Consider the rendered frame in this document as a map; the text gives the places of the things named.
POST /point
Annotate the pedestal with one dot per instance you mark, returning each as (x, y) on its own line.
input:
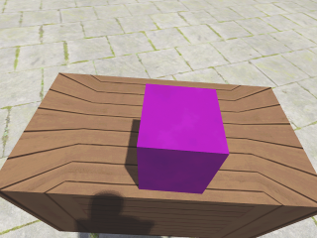
(75, 167)

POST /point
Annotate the carton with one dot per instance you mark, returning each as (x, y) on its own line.
(182, 142)

